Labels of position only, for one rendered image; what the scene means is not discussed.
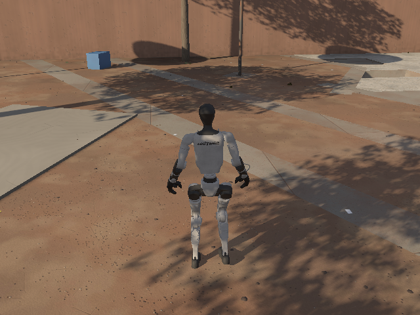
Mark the left robot upper arm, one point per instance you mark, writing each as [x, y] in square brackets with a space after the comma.
[184, 148]

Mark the right robot upper arm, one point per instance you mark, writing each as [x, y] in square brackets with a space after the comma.
[233, 148]

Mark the right robot forearm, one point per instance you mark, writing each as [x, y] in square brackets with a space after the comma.
[241, 170]

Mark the robot left hand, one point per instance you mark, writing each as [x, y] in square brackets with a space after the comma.
[170, 185]

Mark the robot right hand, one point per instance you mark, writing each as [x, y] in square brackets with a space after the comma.
[241, 179]

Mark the robot left shin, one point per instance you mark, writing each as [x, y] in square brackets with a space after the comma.
[195, 239]

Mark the left robot forearm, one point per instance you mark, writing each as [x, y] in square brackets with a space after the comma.
[175, 173]

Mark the right robot foot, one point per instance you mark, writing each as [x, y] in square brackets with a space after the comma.
[225, 258]

